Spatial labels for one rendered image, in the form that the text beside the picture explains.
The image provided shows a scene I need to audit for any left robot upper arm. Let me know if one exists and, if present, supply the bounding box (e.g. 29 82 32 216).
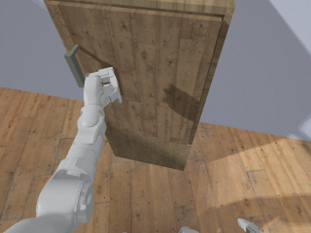
3 179 94 233

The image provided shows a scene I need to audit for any right robot hand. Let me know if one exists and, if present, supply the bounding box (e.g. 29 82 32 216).
237 218 260 233

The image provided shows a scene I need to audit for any robot right shin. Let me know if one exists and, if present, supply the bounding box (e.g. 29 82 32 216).
179 226 189 232

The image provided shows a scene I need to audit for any left robot hand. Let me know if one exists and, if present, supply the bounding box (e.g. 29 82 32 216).
84 67 122 110

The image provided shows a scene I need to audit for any left robot forearm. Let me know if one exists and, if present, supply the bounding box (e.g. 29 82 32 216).
36 105 107 215

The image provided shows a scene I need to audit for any cupboard door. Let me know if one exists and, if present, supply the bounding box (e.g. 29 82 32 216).
47 0 222 146

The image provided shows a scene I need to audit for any handle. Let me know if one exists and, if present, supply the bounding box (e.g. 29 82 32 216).
63 44 90 88

